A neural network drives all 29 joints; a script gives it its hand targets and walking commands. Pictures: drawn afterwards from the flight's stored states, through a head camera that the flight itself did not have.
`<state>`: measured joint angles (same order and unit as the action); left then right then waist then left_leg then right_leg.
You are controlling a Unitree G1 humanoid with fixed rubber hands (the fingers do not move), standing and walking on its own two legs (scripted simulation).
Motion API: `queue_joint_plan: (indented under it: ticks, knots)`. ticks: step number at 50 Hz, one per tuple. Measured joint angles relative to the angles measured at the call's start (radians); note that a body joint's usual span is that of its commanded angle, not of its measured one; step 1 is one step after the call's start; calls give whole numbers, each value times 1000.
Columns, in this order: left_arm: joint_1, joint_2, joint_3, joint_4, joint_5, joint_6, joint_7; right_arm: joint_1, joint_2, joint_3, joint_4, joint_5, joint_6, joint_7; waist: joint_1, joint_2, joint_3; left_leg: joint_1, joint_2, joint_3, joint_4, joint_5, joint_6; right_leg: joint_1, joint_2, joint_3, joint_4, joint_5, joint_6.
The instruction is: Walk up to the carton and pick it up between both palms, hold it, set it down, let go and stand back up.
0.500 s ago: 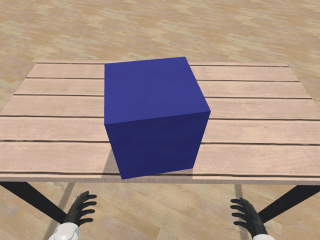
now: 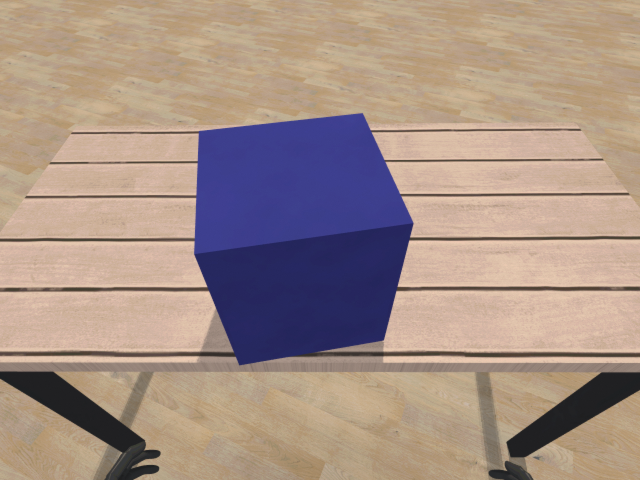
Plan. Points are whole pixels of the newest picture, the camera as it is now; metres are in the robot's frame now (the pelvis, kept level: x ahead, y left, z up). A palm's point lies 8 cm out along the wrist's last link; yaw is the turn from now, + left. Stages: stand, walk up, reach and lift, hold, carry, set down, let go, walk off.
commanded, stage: stand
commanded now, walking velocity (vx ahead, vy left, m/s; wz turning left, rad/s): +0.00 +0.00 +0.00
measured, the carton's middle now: (298, 244) +0.39 +0.03 +0.07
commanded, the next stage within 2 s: none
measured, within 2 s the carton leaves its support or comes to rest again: neither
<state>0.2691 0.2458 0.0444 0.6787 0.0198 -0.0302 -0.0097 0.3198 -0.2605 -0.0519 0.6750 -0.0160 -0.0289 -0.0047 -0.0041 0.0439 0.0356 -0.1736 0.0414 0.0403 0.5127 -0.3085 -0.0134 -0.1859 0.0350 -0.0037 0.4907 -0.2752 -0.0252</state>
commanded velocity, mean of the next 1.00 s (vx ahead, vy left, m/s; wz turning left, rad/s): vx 0.00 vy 0.00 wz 0.00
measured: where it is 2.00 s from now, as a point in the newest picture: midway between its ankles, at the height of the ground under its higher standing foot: outside the picture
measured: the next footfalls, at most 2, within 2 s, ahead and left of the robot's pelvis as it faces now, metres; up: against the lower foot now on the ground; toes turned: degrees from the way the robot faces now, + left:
none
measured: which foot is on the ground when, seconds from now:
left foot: down 0.00-1.00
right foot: down 0.00-1.00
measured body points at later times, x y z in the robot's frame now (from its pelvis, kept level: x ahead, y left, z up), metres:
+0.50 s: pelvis -0.04 +0.02 +0.00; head -0.03 +0.01 +0.45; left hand +0.07 +0.28 -0.11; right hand +0.03 -0.25 -0.12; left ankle -0.02 +0.12 -0.74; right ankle -0.01 -0.10 -0.74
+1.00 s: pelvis -0.04 +0.02 +0.00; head -0.04 +0.02 +0.45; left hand +0.04 +0.28 -0.12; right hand +0.02 -0.24 -0.12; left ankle -0.02 +0.13 -0.74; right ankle -0.01 -0.11 -0.74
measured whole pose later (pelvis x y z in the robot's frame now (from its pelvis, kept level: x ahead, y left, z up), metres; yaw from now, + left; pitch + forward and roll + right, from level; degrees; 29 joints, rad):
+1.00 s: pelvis -0.04 +0.02 +0.00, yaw -1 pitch -2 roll +0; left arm 0.33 0.25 0.00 0.78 0.01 -0.02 0.00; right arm 0.38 -0.27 -0.01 0.72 0.00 -0.03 0.00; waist 0.00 0.00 0.03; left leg -0.22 0.01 0.07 0.52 -0.26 0.02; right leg -0.24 0.00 0.03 0.51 -0.22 0.02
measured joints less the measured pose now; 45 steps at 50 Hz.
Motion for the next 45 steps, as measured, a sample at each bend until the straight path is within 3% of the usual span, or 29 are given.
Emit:
queue_joint_plan:
  ticks: [11, 45]
  knots:
    - [-13, -3, -14, 6, -2, 6, 3, 31, -4, 11, 4, 4, 3, 2, -9, -25, 3, -7, -10, 6, -1, 22, 9, -10, -10, 6, 3, 21, 9]
    - [59, 5, -41, 91, -5, 10, 7, 60, -12, 42, 42, 11, 2, 3, 4, -42, -10, -51, -35, 23, 8, 52, 38, -59, -34, 33, 14, 55, 40]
